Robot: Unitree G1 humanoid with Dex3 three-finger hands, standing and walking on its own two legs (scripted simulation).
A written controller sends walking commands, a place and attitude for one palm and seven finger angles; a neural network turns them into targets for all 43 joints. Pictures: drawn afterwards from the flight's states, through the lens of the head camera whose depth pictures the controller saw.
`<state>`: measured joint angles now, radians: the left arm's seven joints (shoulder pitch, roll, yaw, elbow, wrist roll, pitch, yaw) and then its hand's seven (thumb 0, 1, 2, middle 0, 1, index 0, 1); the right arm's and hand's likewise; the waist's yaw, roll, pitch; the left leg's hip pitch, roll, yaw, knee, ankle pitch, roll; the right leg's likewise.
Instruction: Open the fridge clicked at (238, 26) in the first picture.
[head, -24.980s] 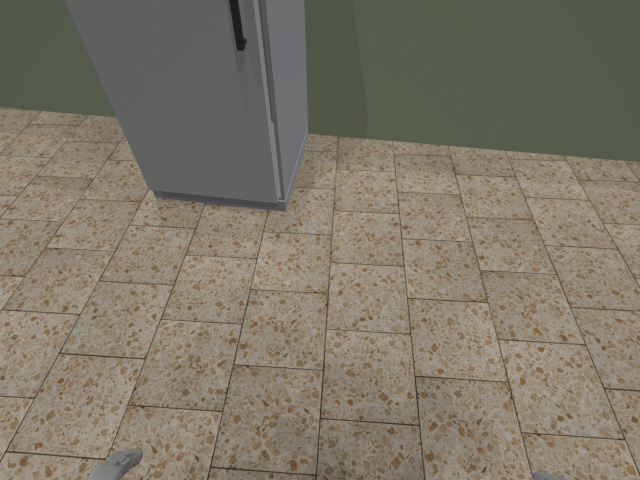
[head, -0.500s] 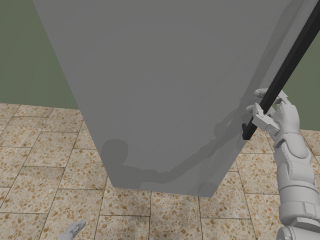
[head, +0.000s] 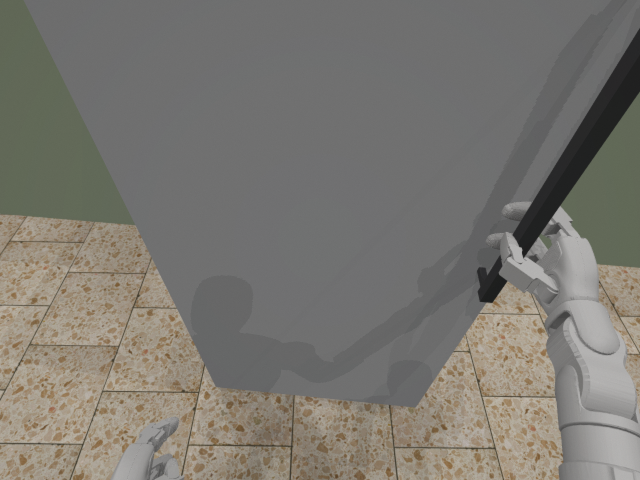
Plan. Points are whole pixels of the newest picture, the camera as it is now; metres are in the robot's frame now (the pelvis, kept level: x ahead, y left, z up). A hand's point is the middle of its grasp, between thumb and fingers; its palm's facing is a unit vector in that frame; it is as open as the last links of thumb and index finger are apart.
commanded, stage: pull the door a little, standing still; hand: right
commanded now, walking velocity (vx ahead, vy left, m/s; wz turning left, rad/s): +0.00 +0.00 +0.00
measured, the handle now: (550, 178) +0.42 -0.21 +0.20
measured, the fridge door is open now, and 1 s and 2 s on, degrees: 0 6 35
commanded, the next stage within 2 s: walk backward, drawing the door open in 0.28 s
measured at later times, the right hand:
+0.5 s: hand (523, 293) +0.32 -0.19 +0.12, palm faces -0.04 +0.98 -0.21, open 6.3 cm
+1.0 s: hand (514, 301) +0.31 -0.19 +0.11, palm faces +0.16 +0.95 -0.25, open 6.0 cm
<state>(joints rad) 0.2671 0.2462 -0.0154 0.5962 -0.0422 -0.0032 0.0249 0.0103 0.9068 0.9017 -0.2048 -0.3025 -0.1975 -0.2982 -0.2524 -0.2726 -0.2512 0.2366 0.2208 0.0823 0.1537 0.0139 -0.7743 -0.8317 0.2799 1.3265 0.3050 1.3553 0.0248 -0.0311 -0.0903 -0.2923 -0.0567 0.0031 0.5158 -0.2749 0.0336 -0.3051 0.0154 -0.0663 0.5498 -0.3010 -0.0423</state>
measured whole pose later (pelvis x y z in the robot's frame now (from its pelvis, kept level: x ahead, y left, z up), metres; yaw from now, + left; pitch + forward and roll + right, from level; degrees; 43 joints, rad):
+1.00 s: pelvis +0.10 -0.04 +0.00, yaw +1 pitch +2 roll -1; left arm 0.18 0.12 -0.08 0.61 0.05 -0.02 0.05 0.01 0.90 0.90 -0.21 -0.30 -0.20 -0.30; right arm 0.49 -0.19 0.02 -0.34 0.00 -0.07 -0.12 -0.06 -0.67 -0.78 0.37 1.36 0.34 1.36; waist -0.01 -0.06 -0.11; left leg -0.29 -0.04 -0.07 0.51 -0.24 0.00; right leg -0.28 0.13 0.14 0.32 -0.06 -0.05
